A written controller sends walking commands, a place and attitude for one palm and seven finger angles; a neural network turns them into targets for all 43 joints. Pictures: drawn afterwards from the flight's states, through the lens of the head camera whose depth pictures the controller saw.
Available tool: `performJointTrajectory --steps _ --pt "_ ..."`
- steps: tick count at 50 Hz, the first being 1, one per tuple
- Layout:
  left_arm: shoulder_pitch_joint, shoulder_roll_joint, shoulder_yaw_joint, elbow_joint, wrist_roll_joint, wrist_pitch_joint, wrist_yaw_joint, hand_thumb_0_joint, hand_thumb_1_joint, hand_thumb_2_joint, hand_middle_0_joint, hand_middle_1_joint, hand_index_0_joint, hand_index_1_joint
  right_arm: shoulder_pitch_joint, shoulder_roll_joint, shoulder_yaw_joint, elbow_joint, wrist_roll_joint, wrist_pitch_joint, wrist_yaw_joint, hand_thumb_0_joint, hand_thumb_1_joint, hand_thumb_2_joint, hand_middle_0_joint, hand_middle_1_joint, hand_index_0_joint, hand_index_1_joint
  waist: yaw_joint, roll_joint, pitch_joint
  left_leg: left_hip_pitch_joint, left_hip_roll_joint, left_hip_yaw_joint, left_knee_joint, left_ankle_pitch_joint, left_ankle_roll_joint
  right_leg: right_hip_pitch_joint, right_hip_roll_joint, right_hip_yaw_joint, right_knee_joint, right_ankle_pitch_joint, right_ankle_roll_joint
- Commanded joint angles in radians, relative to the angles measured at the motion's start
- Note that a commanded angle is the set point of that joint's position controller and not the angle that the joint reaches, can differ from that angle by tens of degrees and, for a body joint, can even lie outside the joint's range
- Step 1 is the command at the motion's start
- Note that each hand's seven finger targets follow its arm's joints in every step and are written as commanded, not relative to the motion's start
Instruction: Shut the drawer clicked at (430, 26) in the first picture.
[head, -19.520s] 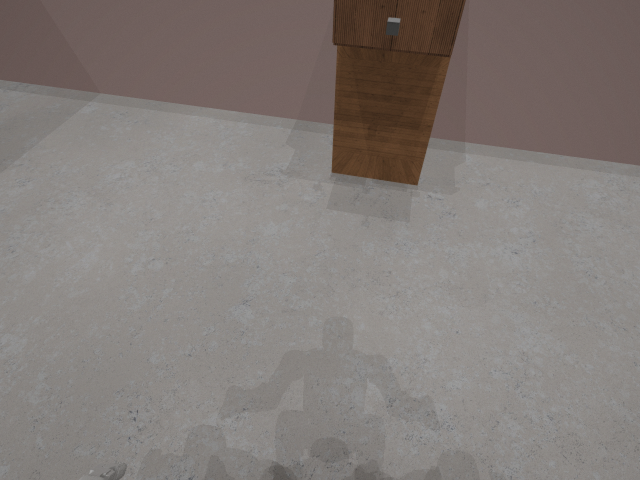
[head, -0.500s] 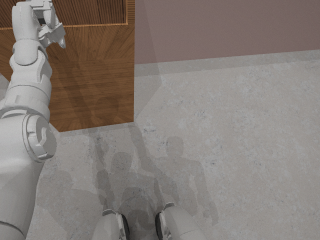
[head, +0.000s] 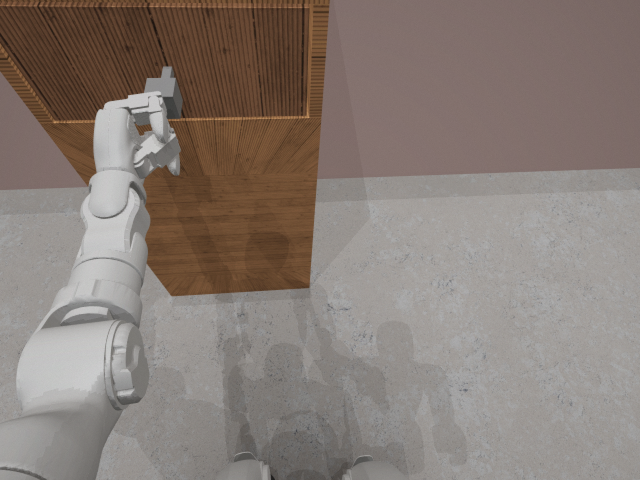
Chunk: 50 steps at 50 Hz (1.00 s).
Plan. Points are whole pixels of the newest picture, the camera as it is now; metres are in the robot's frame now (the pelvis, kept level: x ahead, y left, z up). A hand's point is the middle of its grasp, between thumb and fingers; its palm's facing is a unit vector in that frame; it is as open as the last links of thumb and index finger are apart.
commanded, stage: draw the hand back to the body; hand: left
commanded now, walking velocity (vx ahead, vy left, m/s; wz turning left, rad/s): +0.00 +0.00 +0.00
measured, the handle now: (165, 89) +0.61 +0.16 +0.09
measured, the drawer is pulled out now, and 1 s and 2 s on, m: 0.00 0.00 0.00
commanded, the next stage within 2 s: step back with the hand held close in 1.26 s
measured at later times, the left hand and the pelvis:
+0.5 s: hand (97, 256) +0.33 +0.18 +0.15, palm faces +0.12 -0.98 -0.17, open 3.2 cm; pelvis -0.01 -0.01 +0.04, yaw +2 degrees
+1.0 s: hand out of the picture +0.19 +0.23 +0.20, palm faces +0.38 -0.86 -0.34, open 3.2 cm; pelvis -0.01 -0.01 +0.05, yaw +2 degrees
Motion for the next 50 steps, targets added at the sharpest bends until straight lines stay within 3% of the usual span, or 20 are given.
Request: performJointTrajectory --steps 1,4,6,8,9,14,19,20,22,23,24,27,32,34,37,41,44,46,50 --pt "-0.24 0.158 -0.003 -0.374 -0.055 -0.018 -0.021 0.0 0.9 0.9 -1.4 -1.6 -1.4 -1.6 0.123 -0.154 -0.064 -0.097 0.031 -0.009 -0.012 0.0 -0.9 -0.9 0.2 0.3 0.2 0.3 0.04 0.035 -0.512 0.521 -0.036 -0.065 -0.066 0.645 0.015 0.228 0.031 0.028 -0.097 0.667 0.011" --pt "-0.14 0.164 0.002 -0.505 -0.083 0.009 -0.019 0.0 0.9 0.9 -1.4 -1.6 -1.4 -1.6 0.075 -0.154 -0.061 -0.128 0.043 -0.014 -0.023 0.0 -0.9 -0.9 0.2 0.3 0.2 0.3 0.063 -0.012 -0.459 0.496 -0.048 -0.046 -0.105 0.588 0.023 0.322 0.026 0.036 -0.125 0.707 0.013" --pt "-0.087 0.123 -0.032 -0.584 -0.093 0.022 -0.024 0.0 0.9 0.9 -1.4 -1.6 -1.4 -1.6 0.034 -0.142 -0.057 -0.14 0.052 -0.025 -0.029 0.0 -0.9 -0.9 0.2 0.3 0.2 0.3 0.07 0.011 -0.417 0.522 -0.05 -0.039 -0.125 0.574 0.025 0.328 0.022 0.036 -0.143 0.707 0.015" --pt "-0.032 0.133 -0.029 -0.626 -0.103 0.036 -0.029 0.0 0.9 0.9 -1.4 -1.6 -1.4 -1.6 0.002 -0.142 -0.055 -0.144 0.057 -0.032 -0.039 0.0 -0.9 -0.9 0.2 0.3 0.2 0.3 0.075 -0.022 -0.376 0.515 -0.053 -0.038 -0.148 0.529 0.027 0.352 0.018 0.038 -0.162 0.69 0.017" --pt "-0.026 0.129 -0.04 -0.659 -0.105 0.041 -0.035 0.0 0.9 0.9 -1.4 -1.6 -1.4 -1.6 -0.014 -0.141 -0.052 -0.15 0.059 -0.036 -0.044 0.0 -0.9 -0.9 0.2 0.3 0.2 0.3 0.075 -0.003 -0.364 0.529 -0.056 -0.034 -0.155 0.518 0.028 0.359 0.015 0.041 -0.17 0.686 0.016" --pt "0.11 0.058 -0.104 -0.765 -0.145 0.095 -0.083 0.0 0.9 0.9 -1.4 -1.6 -1.4 -1.6 -0.106 -0.131 -0.039 -0.177 0.077 -0.064 -0.063 0.0 -0.9 -0.9 0.2 0.3 0.2 0.3 0.092 -0.004 -0.294 0.581 -0.058 -0.042 -0.199 0.469 0.028 0.367 0.007 0.035 -0.213 0.624 0.014" --pt "0.241 0.084 -0.077 -0.851 -0.177 0.16 -0.109 0.0 0.9 0.9 -1.4 -1.6 -1.4 -1.6 -0.2 -0.127 -0.02 -0.205 0.085 -0.093 -0.081 0.0 -0.9 -0.9 0.2 0.3 0.2 0.3 0.123 -0.052 -0.201 0.557 -0.067 -0.041 -0.255 0.347 0.029 0.408 -0.008 0.044 -0.264 0.536 0.017" --pt "0.285 0.12 -0.131 -0.973 -0.081 0.153 -0.02 0.0 0.9 0.9 -1.4 -1.6 -1.4 -1.6 -0.286 -0.096 -0.013 -0.216 0.082 -0.081 -0.094 0.0 -0.9 -0.9 0.2 0.3 0.2 0.3 0.155 -0.055 -0.156 0.602 -0.062 -0.029 -0.317 0.319 0.018 0.41 -0.037 0.083 -0.338 0.49 0.024" --pt "0.398 0.079 -0.149 -1.004 -0.054 0.179 0.059 0.0 0.9 0.9 -1.4 -1.6 -1.4 -1.6 -0.304 -0.095 -0.007 -0.207 0.076 -0.076 -0.11 0.0 -0.9 -0.9 0.2 0.3 0.2 0.3 0.153 -0.053 -0.118 0.635 -0.054 -0.038 -0.365 0.301 0.017 0.449 -0.038 0.072 -0.372 0.429 0.02" --pt "0.418 0.086 -0.143 -1.036 -0.046 0.19 0.082 0.0 0.9 0.9 -1.4 -1.6 -1.4 -1.6 -0.314 -0.095 -0.005 -0.202 0.074 -0.075 -0.115 0.0 -0.9 -0.9 0.2 0.3 0.2 0.3 0.154 -0.04 -0.111 0.653 -0.055 -0.035 -0.381 0.3 0.018 0.469 -0.041 0.075 -0.39 0.428 0.022" --pt "0.444 0.1 -0.135 -1.057 -0.039 0.199 0.097 0.0 0.9 0.9 -1.4 -1.6 -1.4 -1.6 -0.321 -0.097 -0.003 -0.198 0.07 -0.072 -0.121 0.0 -0.9 -0.9 0.2 0.3 0.2 0.3 0.156 -0.09 -0.096 0.664 -0.054 -0.036 -0.396 0.304 0.022 0.483 -0.037 0.074 -0.413 0.428 0.024" --pt "0.48 0.107 -0.119 -1.138 -0.025 0.211 0.132 0.0 0.9 0.9 -1.4 -1.6 -1.4 -1.6 -0.358 -0.084 0.008 -0.195 0.065 -0.075 -0.134 0.0 -0.9 -0.9 0.2 0.3 0.2 0.3 0.161 -0.046 -0.069 0.714 -0.053 -0.037 -0.453 0.287 0.02 0.518 -0.04 0.076 -0.46 0.372 0.019" --pt "0.613 0.083 -0.128 -1.276 -0.013 0.215 0.157 0.0 0.9 0.9 -1.4 -1.6 -1.4 -1.6 -0.388 -0.073 0.017 -0.186 0.05 -0.099 -0.137 0.0 -0.9 -0.9 0.2 0.3 0.2 0.3 0.172 0.026 -0.027 0.799 -0.051 -0.042 -0.512 0.319 0.014 0.558 -0.033 0.063 -0.516 0.363 0.009" --pt "0.696 0.087 -0.121 -1.318 -0.011 0.216 0.161 0.0 0.9 0.9 -1.4 -1.6 -1.4 -1.6 -0.393 -0.078 0.015 -0.183 0.043 -0.109 -0.136 0.0 -0.9 -0.9 0.2 0.3 0.2 0.3 0.179 -0.018 -0.027 0.815 -0.049 -0.044 -0.528 0.327 0.016 0.577 -0.029 0.062 -0.535 0.359 0.011" --pt "0.813 0.084 -0.103 -1.412 -0.01 0.214 0.164 0.0 0.9 0.9 -1.4 -1.6 -1.4 -1.6 -0.398 -0.073 0.014 -0.189 0.036 -0.116 -0.13 0.0 -0.9 -0.9 0.2 0.3 0.2 0.3 0.189 0.008 -0.02 0.838 -0.049 -0.047 -0.542 0.371 0.014 0.608 -0.03 0.057 -0.537 0.401 0.007" --pt "0.965 0.107 -0.049 -1.49 -0.014 0.21 0.164 0.0 0.9 0.9 -1.4 -1.6 -1.4 -1.6 -0.407 -0.069 0.009 -0.193 0.028 -0.121 -0.126 0.0 -0.9 -0.9 0.2 0.3 0.2 0.3 0.2 -0.038 0.031 0.819 -0.049 -0.047 -0.555 0.354 0.012 0.614 -0.028 0.053 -0.562 0.377 0.01" --pt "1.088 0.132 0.005 -1.544 -0.015 0.206 0.164 0.0 0.9 0.9 -1.4 -1.6 -1.4 -1.6 -0.411 -0.068 0.001 -0.188 0.023 -0.125 -0.125 0.0 -0.9 -0.9 0.2 0.3 0.2 0.3 0.21 -0.03 0.045 0.814 -0.046 -0.04 -0.541 0.377 0.013 0.619 -0.032 0.058 -0.57 0.393 0.01" --pt "1.136 0.124 0.011 -1.616 -0.015 0.196 0.168 0.0 0.9 0.9 -1.4 -1.6 -1.4 -1.6 -0.408 -0.059 0.001 -0.194 0.024 -0.134 -0.123 0.0 -0.9 -0.9 0.2 0.3 0.2 0.3 0.21 0.009 0.029 0.82 -0.044 -0.042 -0.537 0.379 0.01 0.625 -0.039 0.056 -0.559 0.393 0.009" --pt "1.248 0.121 0.03 -1.681 -0.017 0.19 0.172 0.0 0.9 0.9 -1.4 -1.6 -1.4 -1.6 -0.406 -0.061 -0.004 -0.197 0.025 -0.154 -0.123 0.0 -0.9 -0.9 0.2 0.3 0.2 0.3 0.209 0.005 0.088 0.798 -0.04 -0.046 -0.54 0.343 0.009 0.591 -0.037 0.054 -0.579 0.339 0.012"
